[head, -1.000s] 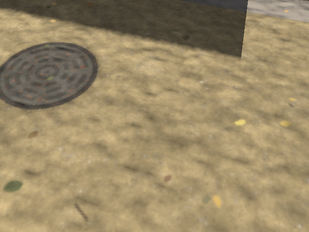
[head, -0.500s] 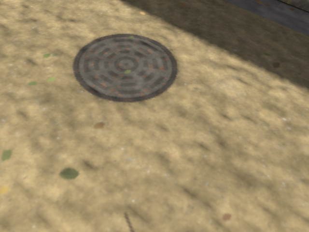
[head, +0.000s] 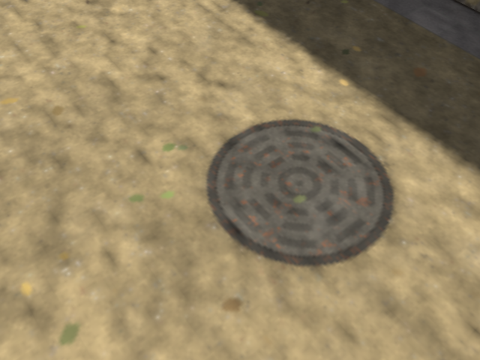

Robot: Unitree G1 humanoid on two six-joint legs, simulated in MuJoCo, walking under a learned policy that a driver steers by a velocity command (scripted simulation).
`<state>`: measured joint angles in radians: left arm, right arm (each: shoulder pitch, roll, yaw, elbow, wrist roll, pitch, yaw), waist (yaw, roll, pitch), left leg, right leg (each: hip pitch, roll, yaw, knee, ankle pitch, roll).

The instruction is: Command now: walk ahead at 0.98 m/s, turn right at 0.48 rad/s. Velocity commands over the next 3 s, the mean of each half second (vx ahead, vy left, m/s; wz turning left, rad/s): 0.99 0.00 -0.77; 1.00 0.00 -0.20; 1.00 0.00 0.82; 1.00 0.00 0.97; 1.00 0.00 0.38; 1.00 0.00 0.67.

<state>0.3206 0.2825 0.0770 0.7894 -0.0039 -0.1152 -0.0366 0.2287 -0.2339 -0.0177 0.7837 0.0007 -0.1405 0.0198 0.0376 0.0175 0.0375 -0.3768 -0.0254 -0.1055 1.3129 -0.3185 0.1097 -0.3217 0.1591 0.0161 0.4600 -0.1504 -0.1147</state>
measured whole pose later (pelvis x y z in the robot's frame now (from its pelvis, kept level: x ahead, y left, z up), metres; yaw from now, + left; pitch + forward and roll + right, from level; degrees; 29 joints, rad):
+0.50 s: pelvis +0.43 +0.02 +0.00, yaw -26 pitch +0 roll +4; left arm 0.20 0.34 0.07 0.63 -0.04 -0.03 -0.02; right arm 0.37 -0.32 -0.10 0.79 0.00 -0.11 0.00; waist -0.07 -0.05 0.00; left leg -0.10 -0.01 0.09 0.39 -0.29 -0.03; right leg -0.73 -0.10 0.01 1.32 -0.28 -0.06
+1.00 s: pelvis +0.78 -0.24 +0.01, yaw -30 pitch -2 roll -3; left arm 0.41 0.24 0.07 0.82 0.02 -0.12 -0.04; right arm 0.22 -0.29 -0.04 0.77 0.05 -0.05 0.00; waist 0.05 0.05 0.02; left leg -0.78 0.15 -0.10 1.18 -0.06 0.04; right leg -0.01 0.08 -0.19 0.35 -0.31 -0.07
